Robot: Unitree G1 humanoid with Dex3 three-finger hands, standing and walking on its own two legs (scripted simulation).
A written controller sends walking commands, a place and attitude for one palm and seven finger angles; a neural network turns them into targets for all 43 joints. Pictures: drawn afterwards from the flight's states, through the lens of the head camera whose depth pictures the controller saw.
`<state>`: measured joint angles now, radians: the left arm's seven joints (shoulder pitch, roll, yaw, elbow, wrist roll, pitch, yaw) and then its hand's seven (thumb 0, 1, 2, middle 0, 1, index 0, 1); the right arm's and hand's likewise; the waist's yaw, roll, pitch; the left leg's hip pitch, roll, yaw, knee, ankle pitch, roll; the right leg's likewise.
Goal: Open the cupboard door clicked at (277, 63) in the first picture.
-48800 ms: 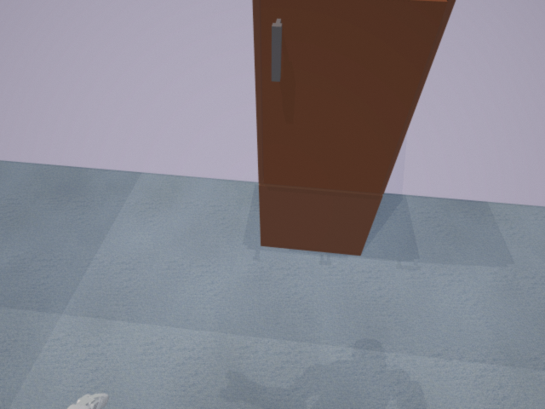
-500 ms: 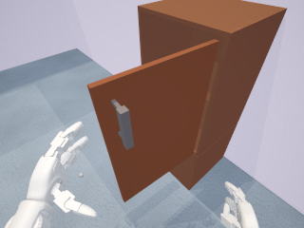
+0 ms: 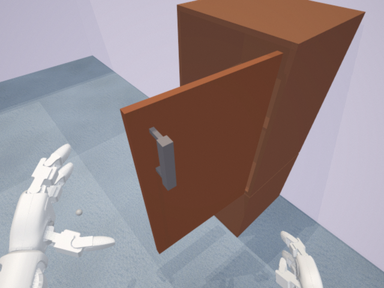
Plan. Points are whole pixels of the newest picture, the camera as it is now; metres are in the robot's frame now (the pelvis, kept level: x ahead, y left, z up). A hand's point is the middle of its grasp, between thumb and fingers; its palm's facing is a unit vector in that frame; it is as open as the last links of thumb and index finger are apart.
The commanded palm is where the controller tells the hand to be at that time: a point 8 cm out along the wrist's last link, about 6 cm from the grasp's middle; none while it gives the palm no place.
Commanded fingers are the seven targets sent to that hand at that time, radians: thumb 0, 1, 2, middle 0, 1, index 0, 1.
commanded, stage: draw the hand back to the body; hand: left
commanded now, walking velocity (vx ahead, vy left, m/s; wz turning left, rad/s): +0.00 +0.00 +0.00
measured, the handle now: (162, 159) +0.32 +0.10 +0.14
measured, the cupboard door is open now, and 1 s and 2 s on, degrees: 85 85 85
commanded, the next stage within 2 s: step back with the hand held close in 0.92 s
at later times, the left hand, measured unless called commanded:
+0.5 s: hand (66, 187) +0.22 +0.24 +0.16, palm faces +0.41 -0.82 -0.39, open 9.5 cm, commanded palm +0.18 +0.29 +0.17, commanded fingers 0.00 0.87 0.88 -0.20 -0.30 -0.20 -0.30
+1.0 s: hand (66, 189) +0.22 +0.24 +0.16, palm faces +0.43 -0.82 -0.38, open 7.4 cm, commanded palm +0.17 +0.28 +0.17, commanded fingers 0.00 0.90 0.90 -0.20 -0.30 -0.20 -0.30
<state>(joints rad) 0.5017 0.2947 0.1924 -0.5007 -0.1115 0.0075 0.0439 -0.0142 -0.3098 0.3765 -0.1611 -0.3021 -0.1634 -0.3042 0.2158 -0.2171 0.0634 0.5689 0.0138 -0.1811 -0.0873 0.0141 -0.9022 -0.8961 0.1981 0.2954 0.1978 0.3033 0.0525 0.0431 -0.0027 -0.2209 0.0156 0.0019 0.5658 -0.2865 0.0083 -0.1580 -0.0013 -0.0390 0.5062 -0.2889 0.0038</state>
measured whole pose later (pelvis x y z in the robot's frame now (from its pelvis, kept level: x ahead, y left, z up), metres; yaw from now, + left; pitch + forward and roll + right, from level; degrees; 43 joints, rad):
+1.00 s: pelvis +0.03 -0.02 +0.01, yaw -1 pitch -4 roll +0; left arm 0.47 0.33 0.32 -0.38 -0.07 -0.07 0.12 0.01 0.89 0.89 -0.21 -0.30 -0.21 -0.31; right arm 0.18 -0.22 0.01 0.63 0.00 -0.07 -0.08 0.01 -0.90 -0.90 0.20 0.30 0.20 0.30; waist 0.06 0.06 0.02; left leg -0.09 0.03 0.02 0.42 -0.25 -0.01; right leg -0.05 0.02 -0.02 0.38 -0.26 -0.02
